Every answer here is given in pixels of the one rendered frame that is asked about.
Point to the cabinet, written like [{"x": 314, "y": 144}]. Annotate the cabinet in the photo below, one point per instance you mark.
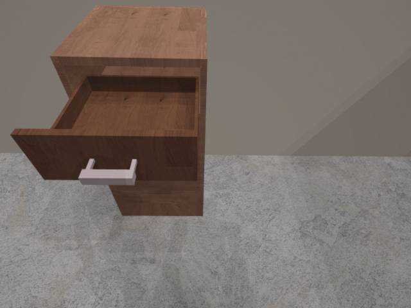
[{"x": 143, "y": 41}]

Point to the handle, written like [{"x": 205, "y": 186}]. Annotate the handle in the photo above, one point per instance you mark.
[{"x": 90, "y": 176}]

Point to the drawer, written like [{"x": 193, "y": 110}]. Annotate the drawer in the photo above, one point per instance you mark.
[{"x": 117, "y": 118}]

